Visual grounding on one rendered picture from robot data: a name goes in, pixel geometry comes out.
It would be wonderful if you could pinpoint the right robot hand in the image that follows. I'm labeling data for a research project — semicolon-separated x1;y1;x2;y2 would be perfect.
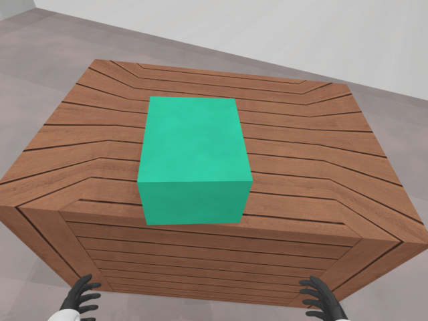
299;276;348;321

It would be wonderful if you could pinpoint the left robot hand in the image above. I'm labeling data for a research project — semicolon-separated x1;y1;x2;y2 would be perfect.
59;274;101;321

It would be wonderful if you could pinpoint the carton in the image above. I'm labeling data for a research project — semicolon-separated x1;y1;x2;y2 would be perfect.
137;96;253;225

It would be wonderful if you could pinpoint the pedestal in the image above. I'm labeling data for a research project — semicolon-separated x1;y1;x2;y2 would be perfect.
0;59;428;310

